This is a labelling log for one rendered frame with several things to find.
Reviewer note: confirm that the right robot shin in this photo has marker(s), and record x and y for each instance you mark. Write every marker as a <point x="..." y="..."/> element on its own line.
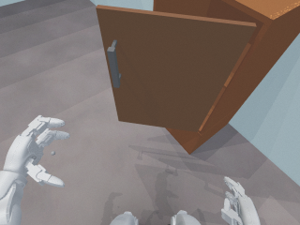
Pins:
<point x="181" y="212"/>

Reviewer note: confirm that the right robot hand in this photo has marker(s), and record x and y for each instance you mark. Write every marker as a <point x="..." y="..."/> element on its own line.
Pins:
<point x="243" y="211"/>

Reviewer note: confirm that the robot left thigh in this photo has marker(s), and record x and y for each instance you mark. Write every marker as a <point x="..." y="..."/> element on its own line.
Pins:
<point x="125" y="219"/>

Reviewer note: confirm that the cupboard door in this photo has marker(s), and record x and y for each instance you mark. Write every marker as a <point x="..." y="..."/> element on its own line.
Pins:
<point x="172" y="66"/>

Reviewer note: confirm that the left robot hand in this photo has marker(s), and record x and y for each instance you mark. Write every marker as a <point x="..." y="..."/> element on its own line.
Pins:
<point x="19" y="155"/>

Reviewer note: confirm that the robot left forearm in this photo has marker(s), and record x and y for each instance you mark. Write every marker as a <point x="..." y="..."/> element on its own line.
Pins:
<point x="11" y="193"/>

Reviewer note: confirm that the handle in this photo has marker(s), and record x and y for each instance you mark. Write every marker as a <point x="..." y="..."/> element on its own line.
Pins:
<point x="116" y="76"/>

